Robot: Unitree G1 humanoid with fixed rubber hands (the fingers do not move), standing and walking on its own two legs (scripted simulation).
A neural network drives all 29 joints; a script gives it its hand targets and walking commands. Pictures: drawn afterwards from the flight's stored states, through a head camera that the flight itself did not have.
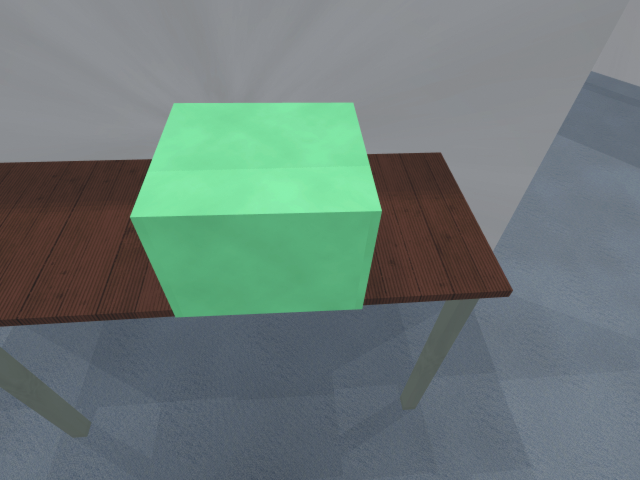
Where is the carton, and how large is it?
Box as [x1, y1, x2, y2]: [130, 103, 381, 316]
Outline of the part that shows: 174,103 130,215 130,218 175,316 361,308 381,209 353,103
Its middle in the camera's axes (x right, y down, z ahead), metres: -0.10 -0.06 +0.67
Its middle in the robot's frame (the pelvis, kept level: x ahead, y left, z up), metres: +0.56 +0.12 +0.02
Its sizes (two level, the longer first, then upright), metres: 0.318 0.291 0.232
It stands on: a table, 0.68 m high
